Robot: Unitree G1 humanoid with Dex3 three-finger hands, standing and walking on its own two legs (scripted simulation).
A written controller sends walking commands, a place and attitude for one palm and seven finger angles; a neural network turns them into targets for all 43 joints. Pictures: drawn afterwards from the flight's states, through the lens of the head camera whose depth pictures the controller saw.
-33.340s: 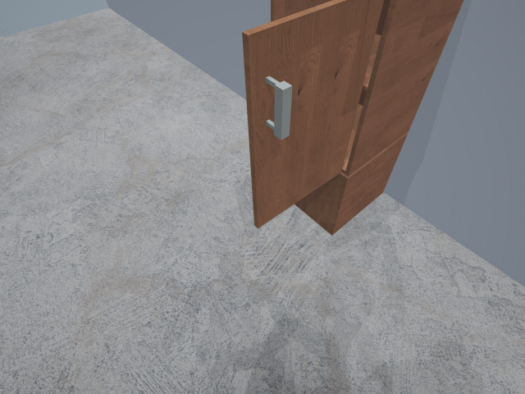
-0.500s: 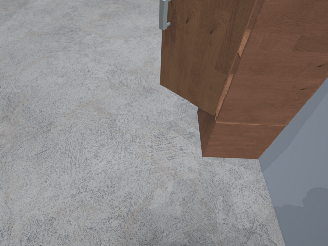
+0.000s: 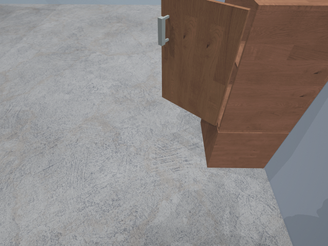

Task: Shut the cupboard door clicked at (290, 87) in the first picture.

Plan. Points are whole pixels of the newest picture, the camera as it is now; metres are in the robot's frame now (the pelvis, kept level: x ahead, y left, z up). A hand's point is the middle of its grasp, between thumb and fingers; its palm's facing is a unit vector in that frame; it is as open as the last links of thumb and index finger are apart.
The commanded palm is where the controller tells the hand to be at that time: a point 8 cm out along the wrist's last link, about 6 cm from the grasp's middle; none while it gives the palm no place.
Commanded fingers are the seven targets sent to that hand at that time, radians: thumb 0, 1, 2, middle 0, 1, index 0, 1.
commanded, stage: let the arm hang, fingers relaxed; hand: left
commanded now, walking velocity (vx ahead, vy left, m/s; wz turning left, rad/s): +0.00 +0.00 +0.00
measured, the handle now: (164, 30) +0.98 +0.05 +0.09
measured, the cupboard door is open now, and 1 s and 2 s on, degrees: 51 51 51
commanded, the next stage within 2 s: look to check the result in 0.26 s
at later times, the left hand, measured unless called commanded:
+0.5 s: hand out of the picture +0.01 +0.20 -0.17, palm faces +0.03 -0.97 -0.23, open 7.4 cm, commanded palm none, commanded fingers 0.00 0.90 0.90 -0.20 -0.30 -0.20 -0.30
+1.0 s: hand out of the picture +0.08 +0.23 -0.16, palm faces +0.01 -0.96 -0.30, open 7.4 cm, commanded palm none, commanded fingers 0.00 0.90 0.90 -0.20 -0.30 -0.20 -0.30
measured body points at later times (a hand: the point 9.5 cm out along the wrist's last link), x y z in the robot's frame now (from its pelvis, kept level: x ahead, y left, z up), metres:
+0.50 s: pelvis +0.01 +0.00 +0.00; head +0.02 +0.00 +0.45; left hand +0.01 +0.25 -0.15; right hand +0.02 -0.25 -0.15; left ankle +0.03 +0.12 -0.74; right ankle +0.02 -0.13 -0.74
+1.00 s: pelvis +0.02 -0.01 +0.01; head +0.03 -0.01 +0.46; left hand +0.08 +0.28 -0.13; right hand +0.08 -0.29 -0.14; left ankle +0.03 +0.12 -0.74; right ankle +0.02 -0.13 -0.74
